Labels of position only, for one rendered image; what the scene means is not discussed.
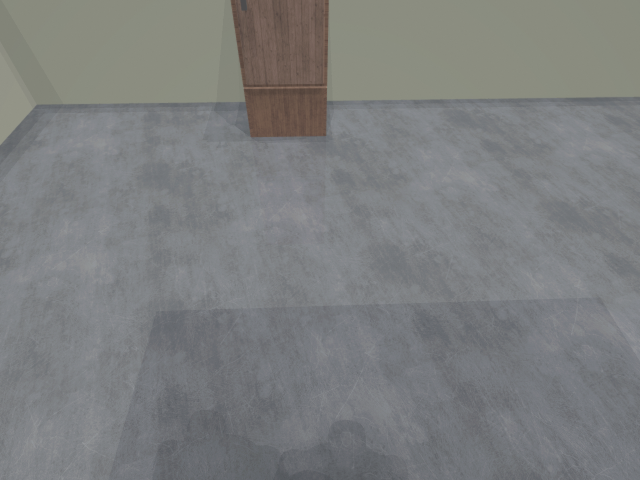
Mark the cupboard door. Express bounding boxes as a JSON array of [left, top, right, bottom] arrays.
[[235, 0, 324, 85]]

